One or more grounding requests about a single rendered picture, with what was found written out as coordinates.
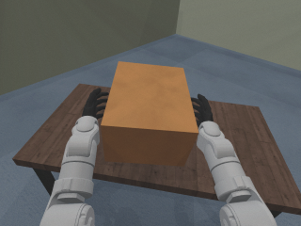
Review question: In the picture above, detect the left robot hand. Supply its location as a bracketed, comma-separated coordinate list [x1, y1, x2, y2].
[82, 88, 109, 119]

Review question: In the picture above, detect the robot right forearm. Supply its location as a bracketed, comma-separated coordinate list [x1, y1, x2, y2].
[197, 121, 277, 226]

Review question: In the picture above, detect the right robot hand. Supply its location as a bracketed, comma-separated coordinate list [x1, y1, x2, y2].
[191, 94, 214, 127]

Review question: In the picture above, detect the carton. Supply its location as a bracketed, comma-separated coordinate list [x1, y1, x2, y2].
[101, 61, 199, 167]

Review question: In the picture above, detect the left robot upper arm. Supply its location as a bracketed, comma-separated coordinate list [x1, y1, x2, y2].
[40, 203, 95, 226]

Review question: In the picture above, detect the robot left forearm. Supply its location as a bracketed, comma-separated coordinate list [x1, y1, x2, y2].
[40, 116, 100, 226]

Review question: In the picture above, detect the table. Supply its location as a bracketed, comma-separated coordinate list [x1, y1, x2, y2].
[12, 83, 301, 218]

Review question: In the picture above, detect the right robot upper arm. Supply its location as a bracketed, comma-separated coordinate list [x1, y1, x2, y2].
[219, 200, 276, 226]

